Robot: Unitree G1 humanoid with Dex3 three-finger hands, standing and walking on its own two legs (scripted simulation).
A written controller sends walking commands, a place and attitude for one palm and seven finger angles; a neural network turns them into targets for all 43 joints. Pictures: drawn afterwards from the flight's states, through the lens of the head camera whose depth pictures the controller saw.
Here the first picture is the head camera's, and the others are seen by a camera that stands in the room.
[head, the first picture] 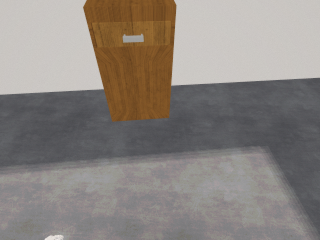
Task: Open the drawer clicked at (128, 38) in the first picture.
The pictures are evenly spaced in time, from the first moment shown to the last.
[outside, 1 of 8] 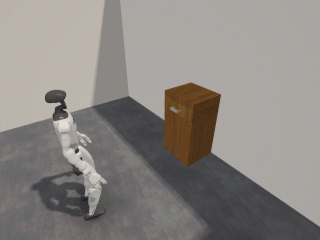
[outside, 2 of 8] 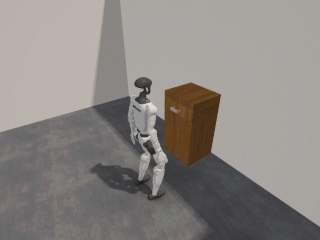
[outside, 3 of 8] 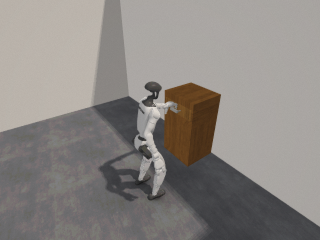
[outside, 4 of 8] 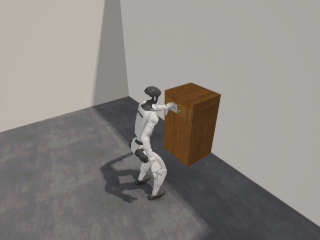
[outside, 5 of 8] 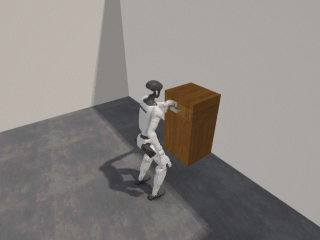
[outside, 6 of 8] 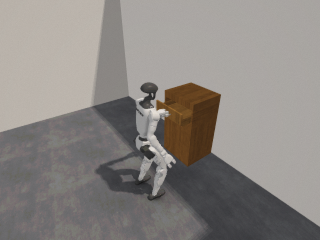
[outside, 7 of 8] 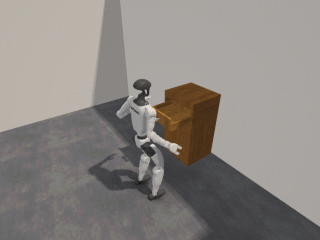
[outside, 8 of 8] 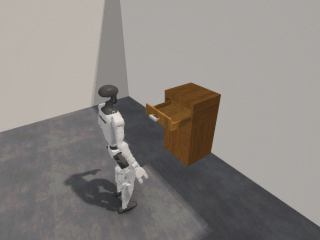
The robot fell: no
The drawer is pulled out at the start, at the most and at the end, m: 0.00 0.30 0.30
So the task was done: yes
